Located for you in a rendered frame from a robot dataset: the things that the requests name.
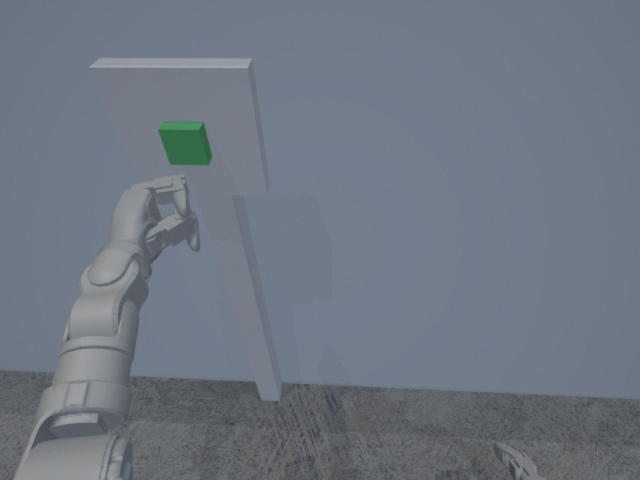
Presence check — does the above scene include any button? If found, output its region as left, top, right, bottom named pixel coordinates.
left=158, top=121, right=212, bottom=165

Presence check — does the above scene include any panel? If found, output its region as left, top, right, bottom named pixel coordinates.
left=89, top=58, right=282, bottom=401

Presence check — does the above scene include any robot left forearm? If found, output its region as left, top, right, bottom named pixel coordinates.
left=12, top=241, right=152, bottom=480

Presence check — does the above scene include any left robot hand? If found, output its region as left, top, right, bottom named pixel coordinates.
left=108, top=174, right=200, bottom=264

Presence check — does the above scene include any left robot upper arm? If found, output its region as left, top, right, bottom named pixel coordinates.
left=18, top=433, right=134, bottom=480

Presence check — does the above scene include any right robot hand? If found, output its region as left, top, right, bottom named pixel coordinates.
left=494, top=442, right=547, bottom=480

